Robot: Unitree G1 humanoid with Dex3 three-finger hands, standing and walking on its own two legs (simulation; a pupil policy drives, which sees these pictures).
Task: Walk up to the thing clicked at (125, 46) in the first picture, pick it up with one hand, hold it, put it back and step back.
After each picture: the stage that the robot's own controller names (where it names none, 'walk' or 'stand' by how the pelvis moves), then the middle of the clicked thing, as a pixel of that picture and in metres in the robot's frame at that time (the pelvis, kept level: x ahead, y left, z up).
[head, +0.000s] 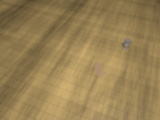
stand; (126, 44) +1.37 -0.46 -0.72
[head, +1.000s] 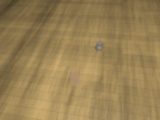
walk; (99, 46) +1.31 -0.05 -0.68
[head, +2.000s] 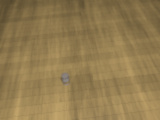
walk; (65, 79) +0.81 +0.25 -0.71
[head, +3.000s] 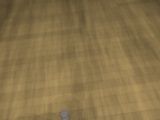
walk; (65, 116) +0.48 +0.22 -0.72
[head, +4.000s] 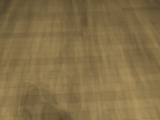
stand; out of the picture +0.36 +0.19 -0.70
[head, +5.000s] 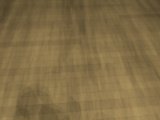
stand; out of the picture +0.32 +0.18 -0.72
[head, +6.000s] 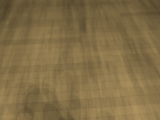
stand; out of the picture +0.33 +0.20 -0.73
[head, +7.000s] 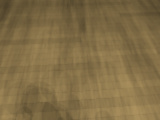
stand; out of the picture +0.33 +0.20 -0.73
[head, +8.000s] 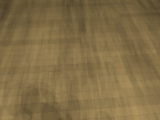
stand; out of the picture +0.33 +0.20 -0.73
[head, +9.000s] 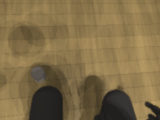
go down; (39, 75) +0.39 +0.21 -0.41
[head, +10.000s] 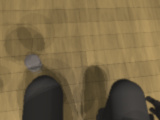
go down; (34, 64) +0.40 +0.23 -0.31
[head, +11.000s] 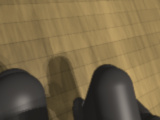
close in; out of the picture +0.38 +0.26 -0.22
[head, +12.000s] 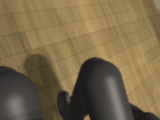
close; out of the picture +0.39 +0.27 -0.22
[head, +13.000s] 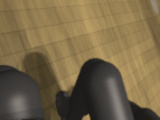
close; out of the picture +0.38 +0.28 -0.22
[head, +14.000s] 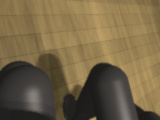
lift; out of the picture +0.34 +0.26 -0.21
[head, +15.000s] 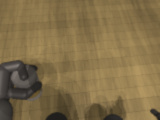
lift; (28, 84) +0.32 +0.19 +0.00
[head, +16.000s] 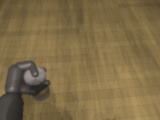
hold; (38, 84) +0.33 +0.17 +0.02
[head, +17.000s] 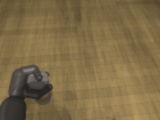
hold; (41, 88) +0.32 +0.17 -0.01
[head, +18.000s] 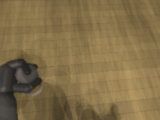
crouch; (30, 81) +0.35 +0.19 -0.06
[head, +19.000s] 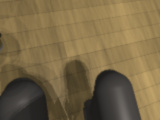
lower; out of the picture +0.46 +0.27 -0.11
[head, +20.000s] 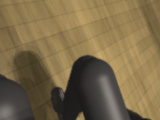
lower; out of the picture +0.42 +0.29 -0.22
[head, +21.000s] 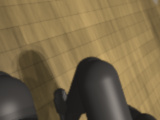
lower; out of the picture +0.42 +0.29 -0.22
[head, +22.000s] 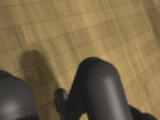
lower; out of the picture +0.41 +0.29 -0.22
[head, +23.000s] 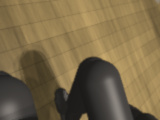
lower; out of the picture +0.41 +0.29 -0.22
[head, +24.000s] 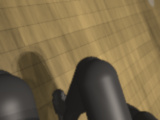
open; out of the picture +0.41 +0.26 -0.22
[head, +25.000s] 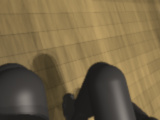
stand; out of the picture +0.40 +0.25 -0.23
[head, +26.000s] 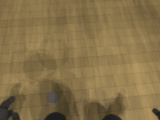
stand; (53, 99) +0.39 +0.18 -0.55
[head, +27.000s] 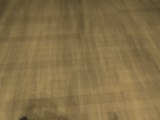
stand; out of the picture +0.36 +0.17 -0.67
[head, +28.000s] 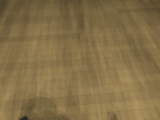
stand; out of the picture +0.36 +0.17 -0.67
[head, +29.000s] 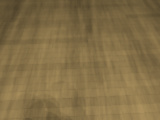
stand; out of the picture +0.39 +0.16 -0.72
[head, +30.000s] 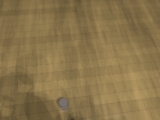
walk; (63, 104) +0.44 +0.13 -0.70
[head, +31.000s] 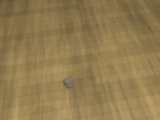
walk; (69, 83) +0.67 +0.18 -0.70
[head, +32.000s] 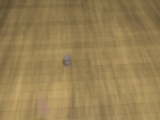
stand; (67, 61) +1.00 +0.20 -0.70
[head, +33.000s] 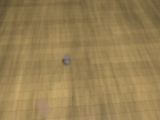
stand; (66, 60) +0.99 +0.20 -0.71
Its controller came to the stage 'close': yes
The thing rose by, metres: 0.71
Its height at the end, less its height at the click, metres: +0.00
